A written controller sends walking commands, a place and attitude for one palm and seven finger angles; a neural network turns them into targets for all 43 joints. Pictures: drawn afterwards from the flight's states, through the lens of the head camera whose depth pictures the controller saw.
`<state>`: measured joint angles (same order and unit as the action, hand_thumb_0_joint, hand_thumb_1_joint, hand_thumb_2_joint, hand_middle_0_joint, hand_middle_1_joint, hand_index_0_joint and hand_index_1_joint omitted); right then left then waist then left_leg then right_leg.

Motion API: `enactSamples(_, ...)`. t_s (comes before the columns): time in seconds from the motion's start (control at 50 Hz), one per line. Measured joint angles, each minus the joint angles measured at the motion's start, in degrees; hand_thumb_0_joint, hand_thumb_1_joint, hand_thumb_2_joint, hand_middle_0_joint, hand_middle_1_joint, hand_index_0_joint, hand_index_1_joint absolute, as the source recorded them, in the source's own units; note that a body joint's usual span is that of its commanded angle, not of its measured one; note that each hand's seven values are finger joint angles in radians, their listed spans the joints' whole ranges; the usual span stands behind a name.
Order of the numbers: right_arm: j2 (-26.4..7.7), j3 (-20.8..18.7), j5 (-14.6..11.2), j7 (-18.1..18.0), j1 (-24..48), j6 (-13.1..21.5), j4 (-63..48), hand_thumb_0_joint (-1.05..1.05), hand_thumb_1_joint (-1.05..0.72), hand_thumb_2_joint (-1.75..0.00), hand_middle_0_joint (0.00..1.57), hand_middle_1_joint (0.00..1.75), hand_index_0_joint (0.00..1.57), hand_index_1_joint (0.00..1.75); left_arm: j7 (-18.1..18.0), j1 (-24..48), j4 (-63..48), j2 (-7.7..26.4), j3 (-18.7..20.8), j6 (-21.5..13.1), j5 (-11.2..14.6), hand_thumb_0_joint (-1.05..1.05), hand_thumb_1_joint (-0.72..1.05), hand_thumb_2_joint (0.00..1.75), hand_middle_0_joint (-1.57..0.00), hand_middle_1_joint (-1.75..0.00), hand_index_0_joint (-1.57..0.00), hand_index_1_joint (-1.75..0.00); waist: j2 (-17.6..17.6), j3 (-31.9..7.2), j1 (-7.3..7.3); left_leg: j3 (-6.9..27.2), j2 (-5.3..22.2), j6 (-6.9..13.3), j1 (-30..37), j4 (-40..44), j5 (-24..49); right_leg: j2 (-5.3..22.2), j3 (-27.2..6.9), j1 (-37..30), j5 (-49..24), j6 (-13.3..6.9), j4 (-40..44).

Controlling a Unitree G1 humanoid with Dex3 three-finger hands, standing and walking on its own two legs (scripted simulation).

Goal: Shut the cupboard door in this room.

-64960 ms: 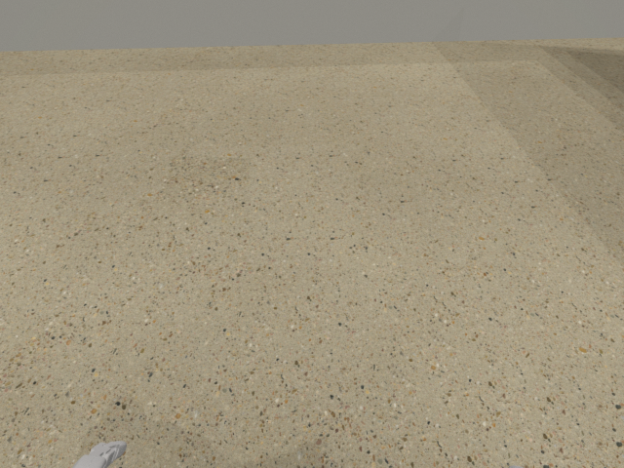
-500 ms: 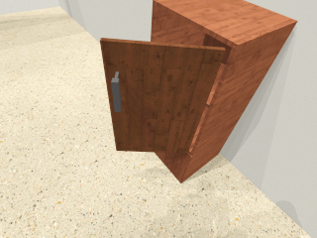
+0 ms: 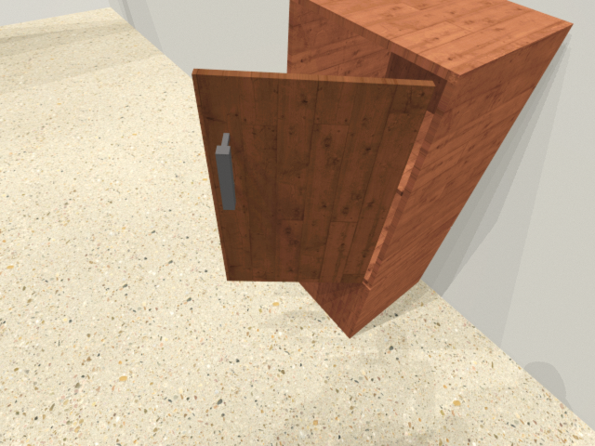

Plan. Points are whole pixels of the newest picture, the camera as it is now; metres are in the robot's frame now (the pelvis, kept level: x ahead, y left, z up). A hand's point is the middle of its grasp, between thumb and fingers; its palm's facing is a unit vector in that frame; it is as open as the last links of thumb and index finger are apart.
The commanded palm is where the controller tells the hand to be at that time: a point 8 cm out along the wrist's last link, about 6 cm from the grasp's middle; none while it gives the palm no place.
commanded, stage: look again from close up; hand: left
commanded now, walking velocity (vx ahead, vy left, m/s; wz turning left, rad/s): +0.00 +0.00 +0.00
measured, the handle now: (227, 172) +0.55 +0.16 +0.03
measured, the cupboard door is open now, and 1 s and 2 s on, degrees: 52 52 52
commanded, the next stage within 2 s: shuffle to correct the standing spot in 0.48 s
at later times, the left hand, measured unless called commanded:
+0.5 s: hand out of the picture +0.04 +0.16 -0.18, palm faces +0.02 -0.97 -0.23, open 7.4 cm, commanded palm none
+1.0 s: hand out of the picture +0.02 +0.13 -0.20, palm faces +0.04 -0.99 -0.16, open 7.4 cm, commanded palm none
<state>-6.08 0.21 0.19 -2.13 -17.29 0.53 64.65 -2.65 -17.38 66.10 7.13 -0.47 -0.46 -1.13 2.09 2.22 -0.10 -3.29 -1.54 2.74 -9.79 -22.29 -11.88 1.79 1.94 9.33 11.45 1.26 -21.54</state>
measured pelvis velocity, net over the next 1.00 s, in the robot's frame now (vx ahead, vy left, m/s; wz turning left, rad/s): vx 0.07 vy -0.04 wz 0.02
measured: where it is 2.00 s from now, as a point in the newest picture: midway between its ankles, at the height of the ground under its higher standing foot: outside the picture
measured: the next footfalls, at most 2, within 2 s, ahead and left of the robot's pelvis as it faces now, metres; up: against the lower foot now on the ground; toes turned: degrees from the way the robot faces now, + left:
right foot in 1.16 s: +0.18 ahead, -0.16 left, +0.00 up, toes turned +4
left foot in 1.60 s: +0.12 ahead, +0.05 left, +0.00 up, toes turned +8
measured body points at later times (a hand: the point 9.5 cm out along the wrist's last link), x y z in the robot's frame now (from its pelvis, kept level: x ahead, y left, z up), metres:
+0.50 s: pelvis +0.02 -0.02 -0.01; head +0.03 -0.03 +0.44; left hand +0.04 +0.21 -0.16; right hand +0.04 -0.24 -0.17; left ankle +0.00 +0.08 -0.74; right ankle +0.00 -0.13 -0.74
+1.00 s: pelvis +0.07 -0.04 -0.02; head +0.09 -0.02 +0.43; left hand +0.02 +0.18 -0.18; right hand +0.05 -0.25 -0.17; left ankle +0.00 +0.08 -0.74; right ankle +0.01 -0.13 -0.72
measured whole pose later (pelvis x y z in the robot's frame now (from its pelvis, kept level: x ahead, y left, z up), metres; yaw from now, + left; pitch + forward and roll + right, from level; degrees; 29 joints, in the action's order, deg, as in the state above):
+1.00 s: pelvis +0.07 -0.04 -0.02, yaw +1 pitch +0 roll +0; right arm -6.2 0.1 1.7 -1.9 -19.4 3.0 63.5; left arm -1.2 -20.8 64.7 9.3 1.1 -0.1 -1.4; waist 2.4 1.6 0.6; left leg -1.2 0.8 0.3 -9.8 -33.6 -24.0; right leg 0.2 4.7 16.5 31.2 -2.7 -48.1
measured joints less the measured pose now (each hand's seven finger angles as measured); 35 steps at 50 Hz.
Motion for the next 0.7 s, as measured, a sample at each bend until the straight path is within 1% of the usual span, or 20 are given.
enactSamples(0.04,-1.03,-0.05,0.18,0.52,-0.02,0.1,-1.38,0.01,-0.92,-0.9,0.2,0.3,0.2,0.3,-0.27,0.05,-0.93,-0.22,-0.51,-0.58,-0.06,0.0,0.91,0.9,-0.2,-0.29,-0.2,-0.3,-0.91,-0.09,0.28,0.26,0.25,0.01,-1.87,-3.22,-1.64,-0.14,0.29,1.27,0.99,-0.07,-2.04)
enactSamples(0.1,-2.38,-0.08,0.48,0.72,-0.57,0.65,-3.09,0.01,-0.92,-0.9,0.2,0.3,0.19,0.3,0.02,0.15,-1.7,-0.16,-0.81,-0.82,-0.21,0.0,0.91,0.9,-0.2,-0.29,-0.2,-0.3,-2.48,-0.9,0.61,0.82,-0.12,0.32,-3.08,-6.02,-3.45,0.31,0.84,2.34,3.18,-0.07,-5.11)
enactSamples(0.22,-3.91,0.07,0.61,0.42,-0.41,0.71,-4.02,0.02,-0.93,-0.9,0.2,0.3,0.19,0.3,0.14,0.0,-2.49,0.9,-0.56,-0.8,0.07,0.0,0.92,0.9,-0.2,-0.29,-0.2,-0.3,-4.23,-2.58,0.41,0.64,-0.7,0.33,-1.94,-6.54,-4.67,0.95,0.59,2.06,5.34,0.15,-7.43)
enactSamples(0.36,-4.37,0.48,0.53,0.64,0.7,1.09,-3.68,0.02,-0.94,-0.9,0.2,0.3,0.19,0.3,0.19,0.74,-3.43,2.0,-0.28,-0.76,0.3,0.0,0.91,0.9,-0.2,-0.29,-0.2,-0.3,-3.85,-2.21,0.32,0.17,-0.49,-0.34,-0.37,-4.53,-4.14,0.69,0.06,1.6,5.71,-0.46,-7.33)
enactSamples(0.56,-3.66,0.69,0.46,0.69,1.91,0.92,-1.78,0.01,-0.92,-0.9,0.2,0.3,0.19,0.3,0.32,1.95,-3.68,1.96,-0.38,-0.77,0.36,0.0,0.92,0.9,-0.2,-0.29,-0.2,-0.3,-2.49,-0.95,0.2,0.52,0.73,-1.72,0.65,-3.08,-3.57,-0.57,0.43,0.74,5.37,-1.74,-6.15)
enactSamples(0.64,-3.3,0.68,0.5,0.67,2.09,0.71,-1.17,0.01,-0.91,-0.9,0.2,0.3,0.19,0.3,0.4,1.97,-3.51,2.13,-0.26,-0.67,0.33,0.0,0.92,0.9,-0.2,-0.3,-0.2,-0.3,-2.04,-0.75,0.2,0.84,1.26,-2.24,0.72,-3.2,-3.63,-1.1,0.77,0.47,5.37,-2.26,-5.98)
enactSamples(0.7,-3.0,0.56,0.71,0.87,1.56,0.33,-0.96,0.01,-0.91,-0.9,0.2,0.3,0.19,0.3,0.72,1.45,-3.55,2.14,-0.01,-0.42,0.07,0.0,0.92,0.9,-0.2,-0.3,-0.2,-0.3,-1.79,-0.94,0.28,1.42,1.55,-2.5,0.03,-5.01,-4.69,-1.34,1.35,0.7,6.4,-2.65,-7.23)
